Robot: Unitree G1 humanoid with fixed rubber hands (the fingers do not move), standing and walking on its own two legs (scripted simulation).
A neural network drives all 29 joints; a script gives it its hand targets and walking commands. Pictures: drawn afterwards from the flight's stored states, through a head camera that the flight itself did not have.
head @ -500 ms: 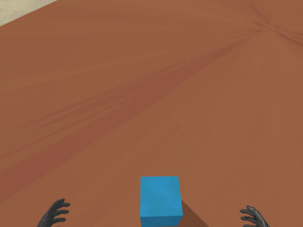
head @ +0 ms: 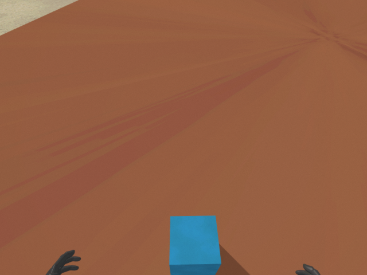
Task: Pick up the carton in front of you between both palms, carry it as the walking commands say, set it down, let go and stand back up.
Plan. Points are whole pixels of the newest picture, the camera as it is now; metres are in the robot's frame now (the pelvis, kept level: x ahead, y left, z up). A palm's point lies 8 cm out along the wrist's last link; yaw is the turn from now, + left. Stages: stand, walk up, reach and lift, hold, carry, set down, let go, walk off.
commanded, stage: stand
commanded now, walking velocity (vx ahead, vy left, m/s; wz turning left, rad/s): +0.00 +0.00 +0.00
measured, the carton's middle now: (192, 247) +0.37 -0.03 -0.65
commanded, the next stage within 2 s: none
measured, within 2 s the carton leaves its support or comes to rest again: neither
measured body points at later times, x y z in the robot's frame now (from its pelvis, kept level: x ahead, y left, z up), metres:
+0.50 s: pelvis -0.02 +0.00 +0.00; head -0.02 +0.00 +0.45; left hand +0.09 +0.31 -0.11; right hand +0.09 -0.31 -0.11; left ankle -0.05 +0.13 -0.74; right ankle +0.00 -0.12 -0.74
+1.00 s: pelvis -0.02 +0.00 +0.01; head -0.02 +0.00 +0.46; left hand +0.08 +0.32 -0.11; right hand +0.08 -0.31 -0.11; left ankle -0.05 +0.13 -0.74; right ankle +0.00 -0.12 -0.74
